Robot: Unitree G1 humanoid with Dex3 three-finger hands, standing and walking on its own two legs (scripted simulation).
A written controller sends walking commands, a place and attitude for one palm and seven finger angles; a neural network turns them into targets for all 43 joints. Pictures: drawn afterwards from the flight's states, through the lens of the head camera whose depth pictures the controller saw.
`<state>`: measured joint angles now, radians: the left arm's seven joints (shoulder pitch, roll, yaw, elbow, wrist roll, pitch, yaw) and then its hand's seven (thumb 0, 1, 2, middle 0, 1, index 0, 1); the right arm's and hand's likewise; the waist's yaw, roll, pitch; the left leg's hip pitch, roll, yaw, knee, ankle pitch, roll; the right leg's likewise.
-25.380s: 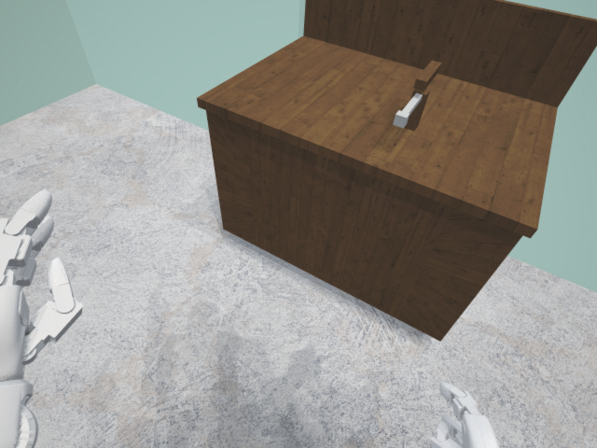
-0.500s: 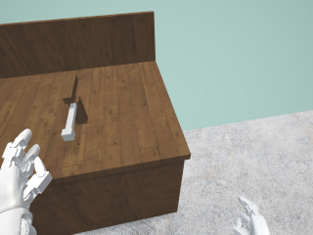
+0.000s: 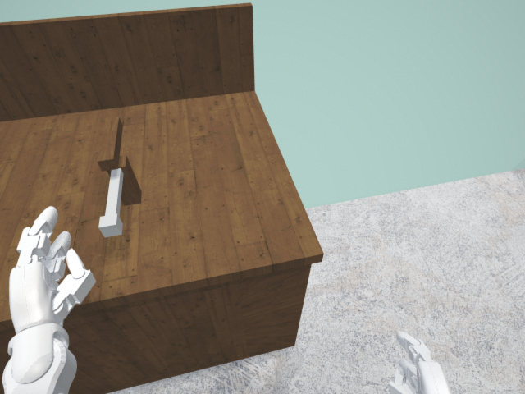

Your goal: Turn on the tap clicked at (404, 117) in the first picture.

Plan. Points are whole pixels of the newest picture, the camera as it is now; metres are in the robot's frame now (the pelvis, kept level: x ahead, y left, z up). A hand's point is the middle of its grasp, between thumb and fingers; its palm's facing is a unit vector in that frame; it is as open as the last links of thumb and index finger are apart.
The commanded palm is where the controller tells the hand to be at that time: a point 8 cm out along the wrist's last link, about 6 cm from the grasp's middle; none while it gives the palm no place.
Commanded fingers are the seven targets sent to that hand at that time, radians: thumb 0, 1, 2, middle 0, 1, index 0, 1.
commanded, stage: reach beside the lever's end, fingers flat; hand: left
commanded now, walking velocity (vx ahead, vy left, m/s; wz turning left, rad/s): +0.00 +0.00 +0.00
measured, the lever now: (111, 225) +0.36 +0.29 +0.05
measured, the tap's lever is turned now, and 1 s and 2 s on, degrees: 0 0 1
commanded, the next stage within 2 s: push the lever round in 1.32 s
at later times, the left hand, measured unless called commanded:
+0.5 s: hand (84, 258) +0.28 +0.30 +0.07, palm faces +0.52 -0.85 -0.10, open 7.7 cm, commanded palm +0.24 +0.33 +0.07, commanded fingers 0.00 0.90 0.90 -0.16 -0.17 -0.16 -0.17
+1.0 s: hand (89, 238) +0.33 +0.32 +0.05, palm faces +0.53 -0.84 -0.11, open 7.8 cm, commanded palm +0.28 +0.35 +0.05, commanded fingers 0.00 0.90 0.90 -0.15 -0.15 -0.15 -0.15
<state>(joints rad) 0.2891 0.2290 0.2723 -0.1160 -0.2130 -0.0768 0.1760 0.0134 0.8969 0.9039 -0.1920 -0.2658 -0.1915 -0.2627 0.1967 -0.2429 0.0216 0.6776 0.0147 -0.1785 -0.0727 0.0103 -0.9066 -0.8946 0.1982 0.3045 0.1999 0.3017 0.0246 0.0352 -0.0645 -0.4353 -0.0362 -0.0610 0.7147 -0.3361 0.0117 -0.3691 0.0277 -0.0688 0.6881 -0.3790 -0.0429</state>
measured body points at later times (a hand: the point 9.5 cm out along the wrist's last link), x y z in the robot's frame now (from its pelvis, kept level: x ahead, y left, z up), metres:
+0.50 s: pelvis +0.00 +0.01 -0.01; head +0.02 +0.01 +0.44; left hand +0.25 +0.34 +0.08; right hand +0.15 -0.23 -0.10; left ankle +0.02 +0.11 -0.72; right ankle -0.01 -0.09 -0.72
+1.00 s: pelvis +0.00 +0.01 -0.02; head +0.05 +0.02 +0.43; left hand +0.30 +0.36 +0.05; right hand +0.11 -0.25 -0.12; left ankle +0.02 +0.11 -0.72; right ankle -0.01 -0.09 -0.72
